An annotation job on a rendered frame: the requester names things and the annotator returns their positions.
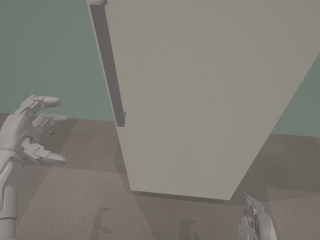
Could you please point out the robot right hand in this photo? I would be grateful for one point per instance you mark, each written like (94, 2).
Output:
(262, 227)

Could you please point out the robot left hand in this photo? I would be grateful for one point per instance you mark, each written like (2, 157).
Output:
(17, 128)

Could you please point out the handle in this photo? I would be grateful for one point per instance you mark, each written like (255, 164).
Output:
(103, 37)

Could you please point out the fridge door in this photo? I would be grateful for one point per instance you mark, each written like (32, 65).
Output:
(203, 83)

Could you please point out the robot left forearm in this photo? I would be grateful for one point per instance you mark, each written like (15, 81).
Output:
(11, 166)

